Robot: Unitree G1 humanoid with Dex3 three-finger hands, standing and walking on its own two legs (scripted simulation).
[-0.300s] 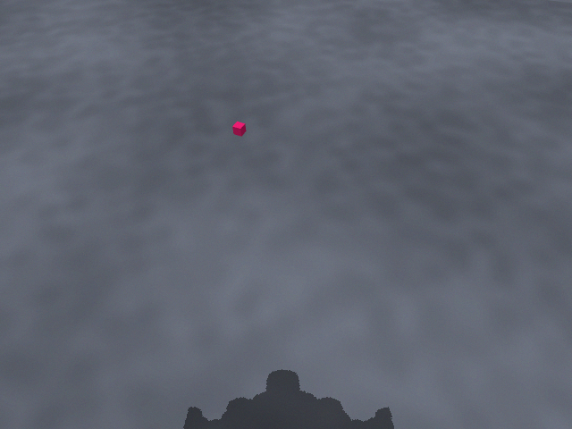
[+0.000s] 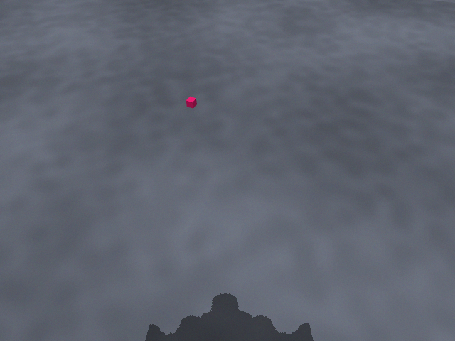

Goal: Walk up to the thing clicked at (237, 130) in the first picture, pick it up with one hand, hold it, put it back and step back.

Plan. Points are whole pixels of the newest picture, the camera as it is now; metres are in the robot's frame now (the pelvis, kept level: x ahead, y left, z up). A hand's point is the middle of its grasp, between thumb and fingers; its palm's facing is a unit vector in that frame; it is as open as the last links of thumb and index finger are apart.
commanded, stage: stand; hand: left
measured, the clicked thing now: (191, 102) +1.70 +0.29 -0.76
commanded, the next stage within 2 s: walk up in 0.82 s
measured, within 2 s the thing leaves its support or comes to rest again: neither
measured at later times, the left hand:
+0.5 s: hand out of the picture +0.08 +0.25 -0.16, palm faces -0.03 -0.94 -0.34, open 7.4 cm
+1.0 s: hand out of the picture +0.07 +0.29 -0.15, palm faces +0.05 -0.94 -0.35, open 7.4 cm
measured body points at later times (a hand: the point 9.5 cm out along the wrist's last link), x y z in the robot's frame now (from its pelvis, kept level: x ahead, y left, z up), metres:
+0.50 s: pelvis +0.00 +0.00 +0.00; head +0.02 +0.00 +0.45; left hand +0.08 +0.30 -0.13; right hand +0.08 -0.30 -0.13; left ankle +0.00 +0.13 -0.75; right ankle +0.00 -0.12 -0.75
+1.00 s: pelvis +0.03 +0.02 -0.01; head +0.04 +0.02 +0.44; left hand +0.07 +0.34 -0.13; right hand +0.11 -0.30 -0.13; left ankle +0.03 +0.13 -0.72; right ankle +0.00 -0.11 -0.75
